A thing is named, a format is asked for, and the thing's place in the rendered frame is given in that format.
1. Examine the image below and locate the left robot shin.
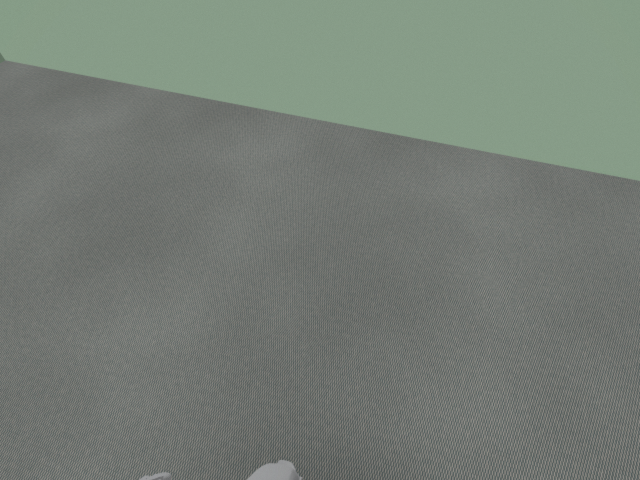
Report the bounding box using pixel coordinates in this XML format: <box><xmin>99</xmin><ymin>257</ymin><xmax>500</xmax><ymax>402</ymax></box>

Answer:
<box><xmin>277</xmin><ymin>460</ymin><xmax>296</xmax><ymax>471</ymax></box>

